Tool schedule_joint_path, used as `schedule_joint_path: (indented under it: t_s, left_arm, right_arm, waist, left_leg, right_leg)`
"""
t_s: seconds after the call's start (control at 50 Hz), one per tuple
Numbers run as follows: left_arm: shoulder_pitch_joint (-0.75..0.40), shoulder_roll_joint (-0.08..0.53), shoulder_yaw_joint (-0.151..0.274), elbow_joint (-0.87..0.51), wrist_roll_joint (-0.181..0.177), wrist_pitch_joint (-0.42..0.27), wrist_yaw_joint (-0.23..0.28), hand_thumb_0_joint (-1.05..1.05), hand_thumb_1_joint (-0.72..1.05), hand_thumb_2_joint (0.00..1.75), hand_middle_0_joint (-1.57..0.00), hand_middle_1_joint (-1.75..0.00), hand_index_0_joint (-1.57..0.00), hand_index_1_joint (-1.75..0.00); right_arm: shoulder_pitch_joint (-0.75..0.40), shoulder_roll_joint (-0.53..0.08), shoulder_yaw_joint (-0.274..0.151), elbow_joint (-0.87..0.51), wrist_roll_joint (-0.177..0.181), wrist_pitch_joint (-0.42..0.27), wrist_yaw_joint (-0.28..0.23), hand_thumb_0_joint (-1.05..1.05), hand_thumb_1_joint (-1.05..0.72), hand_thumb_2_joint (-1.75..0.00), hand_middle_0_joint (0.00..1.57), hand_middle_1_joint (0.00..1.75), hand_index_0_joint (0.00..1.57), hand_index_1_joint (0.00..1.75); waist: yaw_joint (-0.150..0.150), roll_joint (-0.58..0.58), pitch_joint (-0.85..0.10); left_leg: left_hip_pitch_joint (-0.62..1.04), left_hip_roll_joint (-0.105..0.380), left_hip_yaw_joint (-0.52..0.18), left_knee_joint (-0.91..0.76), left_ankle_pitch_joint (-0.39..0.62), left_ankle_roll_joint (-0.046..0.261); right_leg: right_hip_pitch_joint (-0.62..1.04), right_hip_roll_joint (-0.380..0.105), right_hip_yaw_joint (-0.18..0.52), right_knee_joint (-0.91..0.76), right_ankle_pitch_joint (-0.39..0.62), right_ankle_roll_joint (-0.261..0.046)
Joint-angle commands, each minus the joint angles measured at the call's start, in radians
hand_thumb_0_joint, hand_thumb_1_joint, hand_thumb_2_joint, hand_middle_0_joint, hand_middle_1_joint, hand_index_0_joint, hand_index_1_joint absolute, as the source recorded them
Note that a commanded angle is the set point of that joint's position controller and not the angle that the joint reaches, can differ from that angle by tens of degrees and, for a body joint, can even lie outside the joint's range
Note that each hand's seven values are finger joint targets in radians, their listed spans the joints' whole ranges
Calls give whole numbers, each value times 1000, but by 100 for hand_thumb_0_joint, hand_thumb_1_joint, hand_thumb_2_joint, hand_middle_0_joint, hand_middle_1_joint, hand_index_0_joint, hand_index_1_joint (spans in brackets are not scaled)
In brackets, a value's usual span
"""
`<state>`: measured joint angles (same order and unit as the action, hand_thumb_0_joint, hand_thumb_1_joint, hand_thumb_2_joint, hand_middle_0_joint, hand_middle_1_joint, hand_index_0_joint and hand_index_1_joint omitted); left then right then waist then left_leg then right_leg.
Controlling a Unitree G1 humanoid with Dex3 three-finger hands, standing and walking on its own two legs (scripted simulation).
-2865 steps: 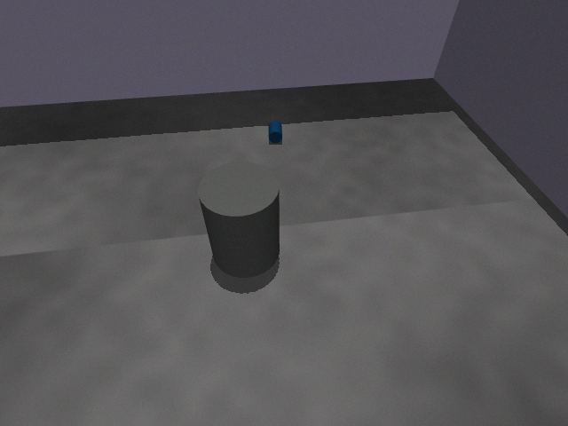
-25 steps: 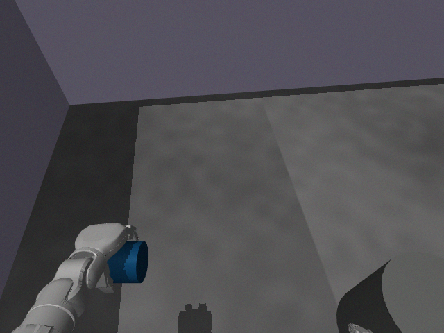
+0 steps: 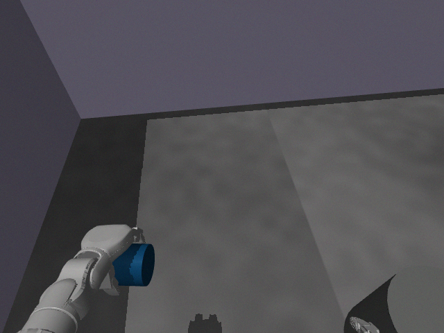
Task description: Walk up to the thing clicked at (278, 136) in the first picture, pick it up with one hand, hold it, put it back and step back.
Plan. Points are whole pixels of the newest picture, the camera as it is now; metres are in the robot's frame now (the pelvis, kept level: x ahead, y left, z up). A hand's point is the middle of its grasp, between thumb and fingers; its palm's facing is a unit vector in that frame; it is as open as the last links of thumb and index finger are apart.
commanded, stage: hold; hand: left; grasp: from above
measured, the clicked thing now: (120, 263) +0.30 +0.22 -0.07
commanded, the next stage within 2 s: crouch in 1.38 s
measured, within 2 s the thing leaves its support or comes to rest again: neither
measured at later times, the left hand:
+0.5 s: hand (115, 266) +0.28 +0.21 -0.03, palm faces -0.48 -0.04 -0.88, open 10.7 cm
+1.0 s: hand (112, 266) +0.27 +0.21 -0.01, palm faces -0.47 -0.04 -0.88, open 10.7 cm
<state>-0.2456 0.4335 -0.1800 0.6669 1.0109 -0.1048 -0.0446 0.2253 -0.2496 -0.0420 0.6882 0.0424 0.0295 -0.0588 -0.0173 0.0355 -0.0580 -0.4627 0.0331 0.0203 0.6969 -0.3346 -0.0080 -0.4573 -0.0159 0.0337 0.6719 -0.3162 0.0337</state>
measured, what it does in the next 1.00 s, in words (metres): stands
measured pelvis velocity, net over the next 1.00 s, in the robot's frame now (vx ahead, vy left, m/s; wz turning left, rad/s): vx -0.01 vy -0.01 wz -0.01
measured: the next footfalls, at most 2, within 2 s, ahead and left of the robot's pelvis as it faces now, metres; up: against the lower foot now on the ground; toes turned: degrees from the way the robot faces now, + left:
none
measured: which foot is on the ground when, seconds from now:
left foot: down 0.00-1.00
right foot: down 0.00-1.00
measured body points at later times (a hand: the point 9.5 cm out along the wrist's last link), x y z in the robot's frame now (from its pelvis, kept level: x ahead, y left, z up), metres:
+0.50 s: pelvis -0.01 -0.01 +0.01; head +0.00 -0.02 +0.46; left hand +0.30 +0.21 +0.02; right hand +0.13 -0.27 -0.10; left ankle +0.01 +0.12 -0.72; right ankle +0.01 -0.14 -0.72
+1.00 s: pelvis -0.01 -0.01 +0.02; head -0.01 -0.03 +0.46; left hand +0.29 +0.21 +0.04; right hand +0.14 -0.26 -0.10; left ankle +0.01 +0.12 -0.72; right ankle +0.01 -0.14 -0.72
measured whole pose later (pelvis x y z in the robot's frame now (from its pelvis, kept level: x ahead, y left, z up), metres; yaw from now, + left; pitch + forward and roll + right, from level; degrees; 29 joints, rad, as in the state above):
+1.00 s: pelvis -0.01 -0.01 +0.02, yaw +0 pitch +0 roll +0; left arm -0.21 0.44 -0.20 0.57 0.98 -0.09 -0.09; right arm 0.17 -0.25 -0.02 0.67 0.06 0.06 -0.08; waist 0.01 0.05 0.00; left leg -0.29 0.03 0.03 0.53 -0.24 -0.01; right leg -0.31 -0.02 0.04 0.53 -0.24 0.03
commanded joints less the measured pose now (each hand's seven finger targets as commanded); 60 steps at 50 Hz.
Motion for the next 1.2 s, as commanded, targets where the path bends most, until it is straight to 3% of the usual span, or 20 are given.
schedule_joint_path:
  t_s: [0.0,0.18,0.22,0.56,0.66,0.8,0.82,0.88,0.92,0.96,1.0,1.04,1.12,1.18]
  left_arm:
    - [-342,230,126,-232,-3,-11,51,0,76,88,-111,-62,-111,-62]
    - [-321,230,128,-249,-9,7,50,0,79,91,-113,-64,-113,-64]
    - [-321,213,104,-253,-16,8,40,0,80,91,-114,-64,-114,-65]
    - [-337,239,129,-296,-23,1,28,0,77,90,-111,-66,-111,-66]
    - [-319,223,109,-301,-36,5,11,0,78,87,-111,-65,-112,-65]
    - [-338,252,131,-331,-39,-4,1,0,75,86,-110,-64,-110,-64]
    - [-343,232,111,-331,-39,-3,1,0,74,88,-109,-66,-110,-66]
    - [-348,226,108,-331,-39,3,3,0,75,86,-109,-66,-110,-65]
    - [-317,240,129,-315,-40,6,4,0,75,85,-109,-66,-110,-65]
    - [-307,212,100,-322,-38,6,-5,0,74,87,-109,-65,-109,-65]
    - [-271,229,117,-288,-34,9,-8,0,75,88,-110,-66,-110,-66]
    - [-332,234,108,-331,-40,0,-14,0,75,88,-110,-65,-110,-65]
    - [-337,244,122,-310,-41,-12,-12,0,75,89,-111,-64,-111,-65]
    - [-371,231,104,-336,-38,-17,-3,0,74,89,-110,-67,-110,-66]
  right_arm:
    - [-44,-144,-43,-127,2,-35,-9,0,-89,-90,20,30,20,30]
    - [-66,-143,-44,-132,4,-29,-13,0,-89,-89,20,30,20,30]
    - [-77,-139,-40,-137,4,-27,-14,0,-89,-90,20,30,20,30]
    - [-115,-137,-31,-153,11,-23,-22,0,-90,-90,20,30,20,30]
    - [-132,-130,-25,-160,14,-22,-24,0,-90,-90,20,30,20,30]
    - [-142,-128,-18,-159,16,-20,-31,0,-90,-90,20,30,20,30]
    - [-140,-126,-17,-158,14,-20,-31,0,-90,-90,20,30,20,30]
    - [-141,-131,-18,-157,17,-18,-32,0,-90,-90,20,30,20,30]
    - [-145,-131,-18,-158,17,-15,-32,0,-90,-90,20,30,20,30]
    - [-153,-126,-16,-164,17,-14,-32,0,-90,-90,20,30,20,30]
    - [-151,-128,-15,-163,17,-11,-33,0,-90,-90,20,30,20,30]
    - [-152,-127,-17,-164,18,-8,-33,0,-90,-90,20,30,20,30]
    - [-146,-125,-14,-160,17,-4,-36,0,-90,-90,20,30,20,30]
    - [-146,-127,-16,-155,14,-1,-37,0,-90,-90,20,30,20,30]
  waist:
    - [1,15,-278]
    - [6,-1,-275]
    - [1,-13,-250]
    - [23,19,-231]
    - [20,-2,-199]
    - [29,9,-219]
    - [17,-3,-219]
    - [22,10,-209]
    - [30,22,-195]
    - [25,-3,-191]
    - [30,-21,-174]
    - [23,-5,-197]
    - [20,-7,-199]
    - [16,24,-225]
  left_leg:
    - [200,-46,-1,-100,278,11]
    - [221,-52,10,-122,266,18]
    - [218,-53,11,-133,246,21]
    - [264,-48,14,-197,214,17]
    - [265,-48,12,-219,181,22]
    - [292,-53,18,-230,209,23]
    - [299,-51,18,-230,215,24]
    - [309,-44,13,-247,216,18]
    - [303,-44,14,-254,203,18]
    - [302,-47,15,-254,215,21]
    - [293,-50,16,-253,222,24]
    - [312,-51,18,-254,227,25]
    - [319,-53,20,-256,224,27]
    - [347,-49,15,-256,259,19]
  right_leg:
    - [86,53,-24,-90,225,-42]
    - [119,49,-18,-123,222,-33]
    - [118,48,-17,-138,207,-31]
    - [153,50,-19,-181,159,-41]
    - [158,47,-17,-208,130,-38]
    - [191,44,-12,-219,157,-37]
    - [185,45,-12,-220,164,-36]
    - [183,51,-21,-220,159,-44]
    - [189,51,-21,-227,147,-43]
    - [193,48,-21,-232,160,-41]
    - [204,44,-19,-239,164,-38]
    - [205,43,-15,-241,173,-38]
    - [206,41,-12,-246,174,-36]
    - [204,44,-16,-235,202,-43]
